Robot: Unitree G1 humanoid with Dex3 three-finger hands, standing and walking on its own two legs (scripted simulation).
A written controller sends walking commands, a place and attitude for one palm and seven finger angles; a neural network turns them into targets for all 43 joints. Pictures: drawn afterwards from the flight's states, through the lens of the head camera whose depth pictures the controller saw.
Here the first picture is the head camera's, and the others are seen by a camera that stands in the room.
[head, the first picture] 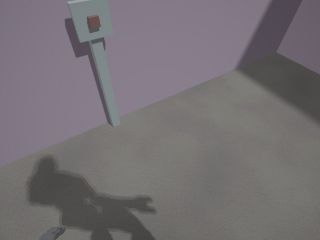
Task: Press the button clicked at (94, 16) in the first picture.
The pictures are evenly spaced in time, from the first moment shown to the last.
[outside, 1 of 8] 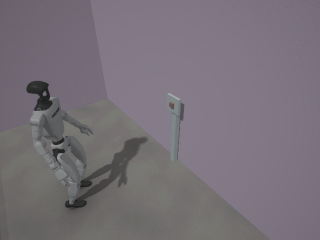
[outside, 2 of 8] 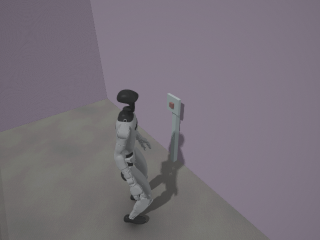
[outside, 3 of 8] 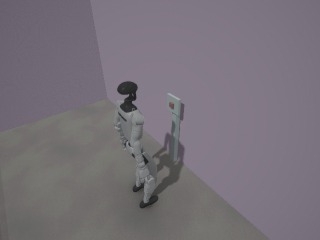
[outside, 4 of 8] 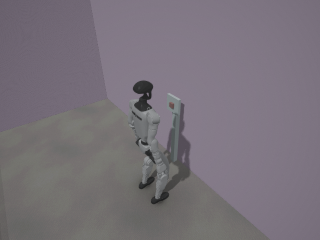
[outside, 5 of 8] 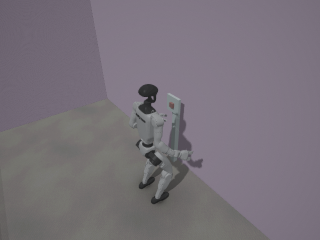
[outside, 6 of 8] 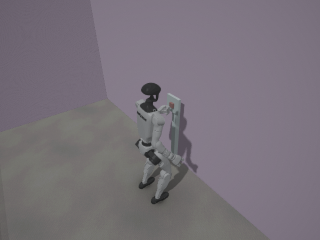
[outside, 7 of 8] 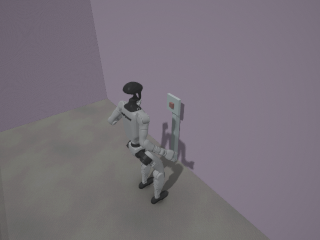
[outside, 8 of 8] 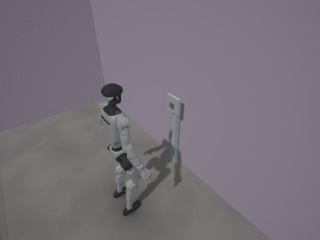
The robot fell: no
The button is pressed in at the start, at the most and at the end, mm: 0 8 0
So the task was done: yes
